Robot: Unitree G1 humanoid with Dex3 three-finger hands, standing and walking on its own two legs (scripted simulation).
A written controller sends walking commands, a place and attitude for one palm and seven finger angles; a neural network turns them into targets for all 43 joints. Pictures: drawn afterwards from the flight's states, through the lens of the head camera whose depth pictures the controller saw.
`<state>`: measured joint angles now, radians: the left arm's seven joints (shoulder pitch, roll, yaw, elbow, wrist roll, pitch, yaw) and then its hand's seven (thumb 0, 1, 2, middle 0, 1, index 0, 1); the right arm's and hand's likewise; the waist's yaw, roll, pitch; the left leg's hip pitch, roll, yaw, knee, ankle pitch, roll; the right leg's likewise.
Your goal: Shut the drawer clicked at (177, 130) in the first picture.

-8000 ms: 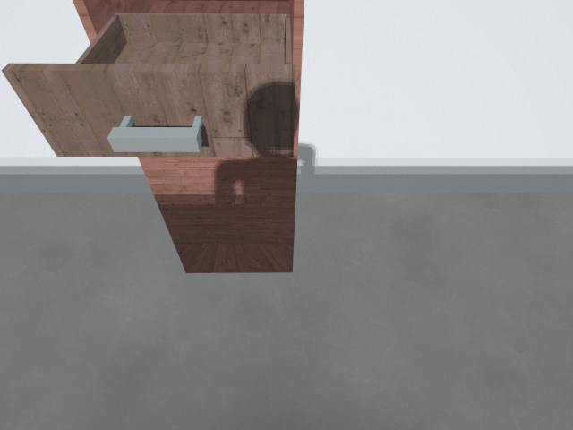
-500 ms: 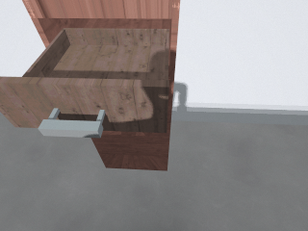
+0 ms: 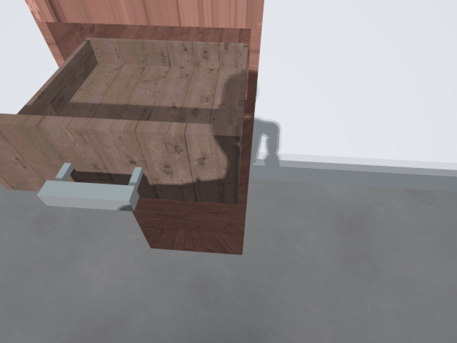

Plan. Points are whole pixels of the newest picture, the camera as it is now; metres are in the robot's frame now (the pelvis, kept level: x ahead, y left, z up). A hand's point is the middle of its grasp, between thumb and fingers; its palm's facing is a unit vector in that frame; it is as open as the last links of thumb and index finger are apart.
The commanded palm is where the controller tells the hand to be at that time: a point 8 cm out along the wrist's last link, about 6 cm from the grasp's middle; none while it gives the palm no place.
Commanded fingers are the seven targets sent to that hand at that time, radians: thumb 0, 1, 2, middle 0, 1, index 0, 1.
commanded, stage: raise the hand and make a fist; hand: left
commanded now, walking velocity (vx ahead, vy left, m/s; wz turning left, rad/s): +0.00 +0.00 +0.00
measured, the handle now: (96, 183) +0.29 +0.21 +0.17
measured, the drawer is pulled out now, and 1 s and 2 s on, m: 0.29 0.29 0.29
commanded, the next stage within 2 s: bring the fist close to the handle in 1.84 s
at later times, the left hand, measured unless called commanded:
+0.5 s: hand out of the picture +0.11 +0.17 +0.05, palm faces +0.11 -0.99 -0.06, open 5.2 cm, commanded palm +0.09 +0.22 +0.06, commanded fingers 0.00 0.90 0.90 -0.78 -0.93 -0.78 -0.93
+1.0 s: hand (81, 315) +0.13 +0.17 +0.15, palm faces +0.03 -0.99 -0.15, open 3.2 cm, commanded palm +0.08 +0.21 +0.18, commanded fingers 0.00 0.90 0.90 -1.28 -1.47 -1.28 -1.47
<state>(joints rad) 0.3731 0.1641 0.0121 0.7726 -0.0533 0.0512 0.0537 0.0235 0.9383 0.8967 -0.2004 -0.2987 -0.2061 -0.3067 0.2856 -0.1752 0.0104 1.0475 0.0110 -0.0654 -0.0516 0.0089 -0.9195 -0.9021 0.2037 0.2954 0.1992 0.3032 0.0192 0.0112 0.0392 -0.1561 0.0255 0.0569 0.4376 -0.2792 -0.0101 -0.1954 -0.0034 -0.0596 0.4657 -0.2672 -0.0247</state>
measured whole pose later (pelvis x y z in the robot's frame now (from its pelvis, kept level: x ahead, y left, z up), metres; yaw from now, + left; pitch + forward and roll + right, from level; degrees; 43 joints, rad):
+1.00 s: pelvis -0.02 +0.01 -0.02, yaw +2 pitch -2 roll -1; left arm 0.62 0.26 0.14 -0.64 -0.26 -0.02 -0.21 0.02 0.90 0.90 -1.09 -1.26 -1.09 -1.27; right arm 0.25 -0.26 0.04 0.59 0.08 -0.41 -0.07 0.01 -0.90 -0.90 0.20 0.30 0.20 0.30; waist 0.08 0.06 -0.07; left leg -0.26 0.02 0.02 0.65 -0.36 0.00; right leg -0.25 -0.02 -0.10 0.63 -0.34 -0.01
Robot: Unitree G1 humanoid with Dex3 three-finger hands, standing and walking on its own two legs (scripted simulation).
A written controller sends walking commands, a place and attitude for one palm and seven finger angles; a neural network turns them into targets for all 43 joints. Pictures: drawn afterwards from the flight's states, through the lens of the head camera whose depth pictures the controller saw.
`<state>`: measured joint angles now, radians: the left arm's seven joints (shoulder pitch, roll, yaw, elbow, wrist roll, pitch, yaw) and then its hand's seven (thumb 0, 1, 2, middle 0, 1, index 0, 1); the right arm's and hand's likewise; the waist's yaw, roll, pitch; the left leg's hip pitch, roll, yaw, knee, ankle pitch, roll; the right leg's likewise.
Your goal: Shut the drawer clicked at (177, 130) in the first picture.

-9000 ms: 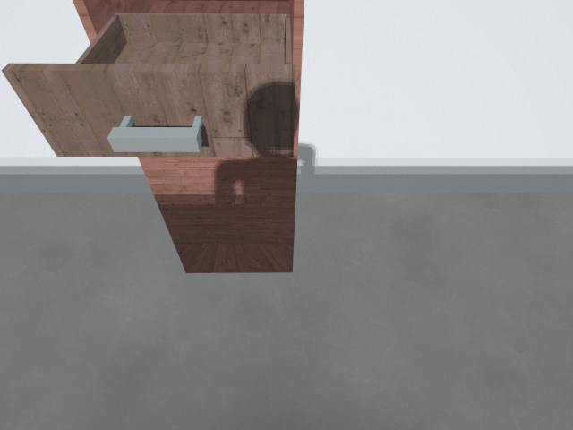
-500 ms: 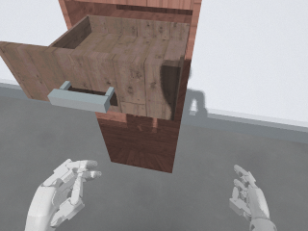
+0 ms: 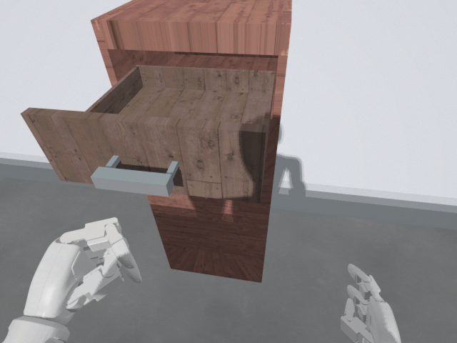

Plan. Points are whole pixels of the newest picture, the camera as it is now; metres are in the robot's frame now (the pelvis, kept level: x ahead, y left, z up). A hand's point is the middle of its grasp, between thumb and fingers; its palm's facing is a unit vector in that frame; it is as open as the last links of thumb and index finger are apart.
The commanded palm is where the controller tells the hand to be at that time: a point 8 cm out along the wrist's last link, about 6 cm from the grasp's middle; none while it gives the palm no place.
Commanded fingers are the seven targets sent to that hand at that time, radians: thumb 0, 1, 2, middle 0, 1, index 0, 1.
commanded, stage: raise the hand and make a fist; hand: left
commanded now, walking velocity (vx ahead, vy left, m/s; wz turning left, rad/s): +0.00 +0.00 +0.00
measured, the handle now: (138, 172) +0.31 +0.19 +0.19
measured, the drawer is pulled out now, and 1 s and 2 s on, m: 0.29 0.29 0.29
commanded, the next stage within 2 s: bring the fist close to the handle in 0.84 s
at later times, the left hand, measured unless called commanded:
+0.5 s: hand (74, 225) +0.14 +0.16 +0.29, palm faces +0.11 -0.89 -0.43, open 3.3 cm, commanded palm +0.09 +0.20 +0.29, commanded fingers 0.00 0.90 0.90 -1.40 -1.60 -1.40 -1.60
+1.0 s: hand (73, 223) +0.15 +0.17 +0.27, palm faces +0.05 -0.92 -0.38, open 3.3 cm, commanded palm +0.10 +0.21 +0.28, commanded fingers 0.00 0.90 0.90 -1.40 -1.60 -1.40 -1.60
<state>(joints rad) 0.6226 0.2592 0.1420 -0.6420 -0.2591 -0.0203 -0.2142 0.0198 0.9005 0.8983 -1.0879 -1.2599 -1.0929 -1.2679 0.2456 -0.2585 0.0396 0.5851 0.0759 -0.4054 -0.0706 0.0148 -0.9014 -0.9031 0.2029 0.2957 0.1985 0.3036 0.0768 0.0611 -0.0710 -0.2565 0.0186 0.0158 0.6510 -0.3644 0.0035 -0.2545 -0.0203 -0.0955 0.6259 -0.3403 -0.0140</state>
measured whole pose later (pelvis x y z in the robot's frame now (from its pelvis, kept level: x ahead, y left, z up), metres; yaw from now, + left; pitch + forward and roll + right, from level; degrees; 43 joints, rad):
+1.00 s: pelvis -0.01 -0.01 +0.01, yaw -2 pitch -6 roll +0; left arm 0.35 0.41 0.44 -0.78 -0.34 0.24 -0.28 0.02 0.89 0.90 -1.40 -1.60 -1.41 -1.60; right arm 0.21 -0.29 0.08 0.61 0.10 -0.33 -0.07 0.01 -0.90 -0.90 0.20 0.30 0.20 0.30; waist 0.10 0.09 -0.06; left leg -0.13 0.03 0.05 0.55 -0.31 -0.01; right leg -0.15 0.00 -0.06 0.55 -0.29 -0.02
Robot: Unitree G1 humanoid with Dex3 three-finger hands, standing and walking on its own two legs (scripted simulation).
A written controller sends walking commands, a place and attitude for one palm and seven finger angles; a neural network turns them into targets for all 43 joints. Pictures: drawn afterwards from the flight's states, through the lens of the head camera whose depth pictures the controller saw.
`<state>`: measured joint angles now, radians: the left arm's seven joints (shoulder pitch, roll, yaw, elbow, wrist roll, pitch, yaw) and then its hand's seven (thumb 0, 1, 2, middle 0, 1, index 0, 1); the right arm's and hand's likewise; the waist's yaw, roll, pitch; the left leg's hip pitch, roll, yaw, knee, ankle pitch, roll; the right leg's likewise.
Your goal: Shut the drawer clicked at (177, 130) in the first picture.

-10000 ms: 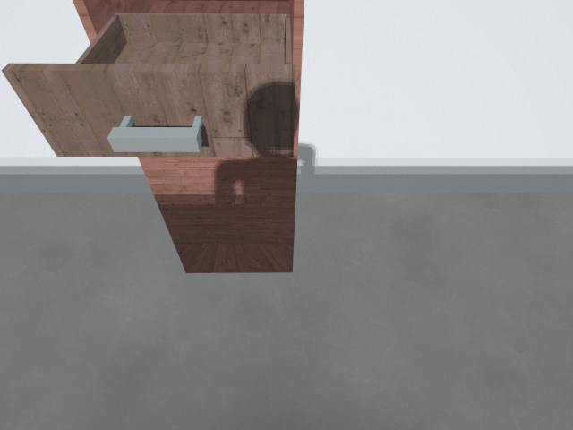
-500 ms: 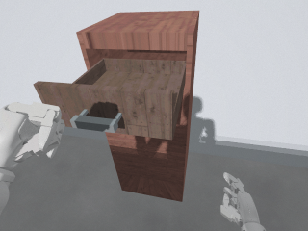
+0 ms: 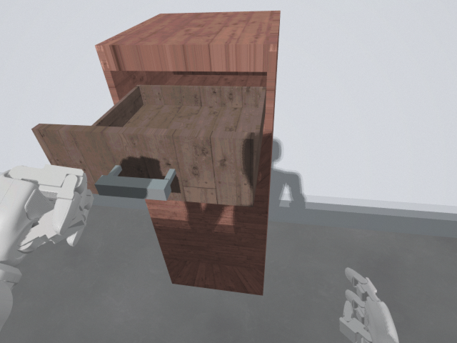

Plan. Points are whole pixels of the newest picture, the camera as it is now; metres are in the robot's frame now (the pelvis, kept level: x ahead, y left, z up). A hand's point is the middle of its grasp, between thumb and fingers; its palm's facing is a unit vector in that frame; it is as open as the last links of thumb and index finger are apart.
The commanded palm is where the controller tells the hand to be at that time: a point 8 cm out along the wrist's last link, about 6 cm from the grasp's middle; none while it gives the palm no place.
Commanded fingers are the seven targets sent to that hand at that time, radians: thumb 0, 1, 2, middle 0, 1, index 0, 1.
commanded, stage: bring the fist close to the handle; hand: left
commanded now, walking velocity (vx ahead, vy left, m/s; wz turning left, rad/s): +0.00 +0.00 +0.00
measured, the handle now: (138, 179) +0.31 +0.21 +0.18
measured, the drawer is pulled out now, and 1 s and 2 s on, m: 0.29 0.29 0.25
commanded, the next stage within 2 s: push the drawer shut in 1.34 s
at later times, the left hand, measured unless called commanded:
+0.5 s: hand (110, 221) +0.19 +0.18 +0.22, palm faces +0.04 -0.99 -0.14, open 3.3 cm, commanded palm +0.15 +0.22 +0.22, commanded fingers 0.00 0.90 0.90 -1.40 -1.60 -1.40 -1.60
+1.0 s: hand (138, 224) +0.23 +0.17 +0.17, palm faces +0.04 -0.99 -0.11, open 3.3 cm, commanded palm +0.19 +0.22 +0.18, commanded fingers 0.00 0.90 0.90 -1.40 -1.60 -1.40 -1.60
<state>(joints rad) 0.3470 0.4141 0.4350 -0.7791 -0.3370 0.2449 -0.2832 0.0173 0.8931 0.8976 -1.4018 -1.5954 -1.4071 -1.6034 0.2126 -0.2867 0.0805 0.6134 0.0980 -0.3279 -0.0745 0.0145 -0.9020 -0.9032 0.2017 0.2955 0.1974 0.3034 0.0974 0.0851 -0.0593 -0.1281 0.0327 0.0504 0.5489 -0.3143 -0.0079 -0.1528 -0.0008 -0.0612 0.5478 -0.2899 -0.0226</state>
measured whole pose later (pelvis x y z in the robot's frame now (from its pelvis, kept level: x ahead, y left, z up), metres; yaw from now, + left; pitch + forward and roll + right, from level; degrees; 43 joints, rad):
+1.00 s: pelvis +0.01 -0.01 +0.00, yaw +2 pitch -2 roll +0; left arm 0.29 0.27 0.23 -0.44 -0.31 0.20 -0.21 0.02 0.90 0.90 -1.40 -1.60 -1.40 -1.60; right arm 0.24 -0.27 0.06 0.64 0.07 -0.30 -0.09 0.01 -0.90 -0.90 0.20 0.30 0.20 0.30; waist 0.04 0.08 -0.06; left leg -0.20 0.03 0.01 0.58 -0.33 -0.02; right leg -0.22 0.00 -0.10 0.58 -0.33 -0.03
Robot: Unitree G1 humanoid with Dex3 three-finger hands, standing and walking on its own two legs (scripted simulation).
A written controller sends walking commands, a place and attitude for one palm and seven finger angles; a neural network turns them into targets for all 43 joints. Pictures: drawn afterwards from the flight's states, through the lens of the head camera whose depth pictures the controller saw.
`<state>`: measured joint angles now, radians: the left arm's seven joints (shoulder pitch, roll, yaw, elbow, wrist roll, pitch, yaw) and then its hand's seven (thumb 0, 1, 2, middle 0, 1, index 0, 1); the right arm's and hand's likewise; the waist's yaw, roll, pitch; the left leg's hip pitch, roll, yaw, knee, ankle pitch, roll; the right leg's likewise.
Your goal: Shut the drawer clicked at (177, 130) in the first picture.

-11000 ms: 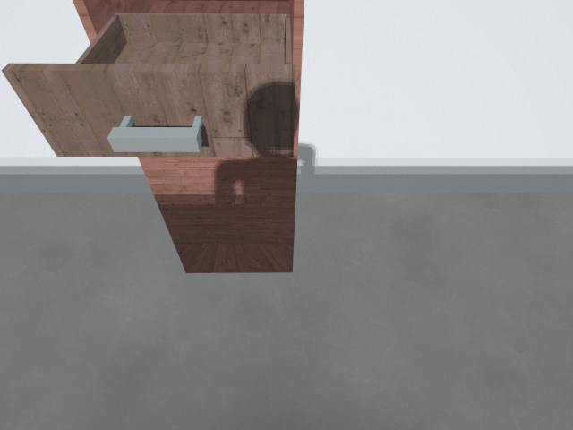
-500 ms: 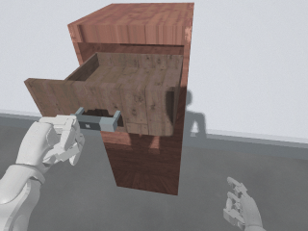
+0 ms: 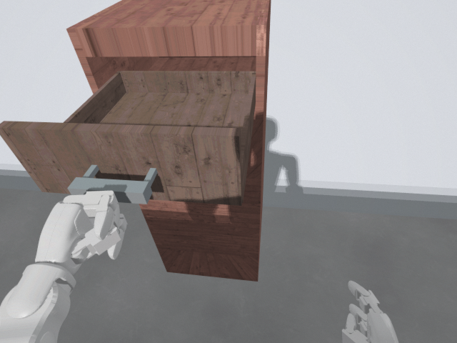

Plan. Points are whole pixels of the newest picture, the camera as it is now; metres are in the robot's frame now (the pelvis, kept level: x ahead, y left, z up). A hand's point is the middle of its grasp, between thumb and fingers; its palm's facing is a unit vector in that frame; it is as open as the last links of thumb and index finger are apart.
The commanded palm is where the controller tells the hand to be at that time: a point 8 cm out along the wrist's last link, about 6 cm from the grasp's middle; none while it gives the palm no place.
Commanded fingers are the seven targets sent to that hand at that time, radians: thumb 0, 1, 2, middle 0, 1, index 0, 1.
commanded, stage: bring the fist close to the handle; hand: left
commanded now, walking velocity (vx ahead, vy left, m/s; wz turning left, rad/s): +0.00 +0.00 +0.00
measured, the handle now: (116, 181) +0.30 +0.21 +0.18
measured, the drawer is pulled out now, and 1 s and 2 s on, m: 0.29 0.25 0.13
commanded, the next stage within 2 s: push the drawer shut in 0.34 s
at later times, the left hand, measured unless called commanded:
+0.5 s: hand (114, 232) +0.21 +0.18 +0.18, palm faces +0.02 -0.99 -0.11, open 3.3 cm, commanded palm +0.19 +0.22 +0.18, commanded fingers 0.00 0.90 0.90 -1.40 -1.60 -1.40 -1.60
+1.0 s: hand (126, 202) +0.26 +0.18 +0.18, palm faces +0.01 -1.00 -0.09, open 3.1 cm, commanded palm +0.25 +0.22 +0.18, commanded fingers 0.00 0.90 0.90 -1.40 -1.60 -1.40 -1.60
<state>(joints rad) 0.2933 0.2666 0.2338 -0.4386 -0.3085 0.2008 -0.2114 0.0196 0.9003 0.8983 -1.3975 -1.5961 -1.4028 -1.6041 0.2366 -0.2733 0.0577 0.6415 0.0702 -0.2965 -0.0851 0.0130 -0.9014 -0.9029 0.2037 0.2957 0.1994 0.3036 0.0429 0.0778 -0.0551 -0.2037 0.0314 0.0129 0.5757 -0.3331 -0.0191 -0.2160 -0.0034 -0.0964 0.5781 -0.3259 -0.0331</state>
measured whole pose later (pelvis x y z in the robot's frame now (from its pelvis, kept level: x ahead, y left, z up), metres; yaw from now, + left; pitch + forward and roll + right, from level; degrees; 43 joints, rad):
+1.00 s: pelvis -0.01 +0.00 +0.00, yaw +1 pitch -3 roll +0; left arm -0.05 0.26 0.16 -0.13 -0.25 0.19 -0.19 0.00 0.81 0.94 -1.40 -1.60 -1.40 -1.60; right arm 0.16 -0.25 0.08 0.68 0.07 -0.24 -0.10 0.01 -0.90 -0.90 0.20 0.30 0.20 0.30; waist 0.06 0.07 -0.01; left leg -0.18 0.01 0.00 0.53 -0.28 -0.01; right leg -0.20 -0.02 -0.11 0.54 -0.29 -0.03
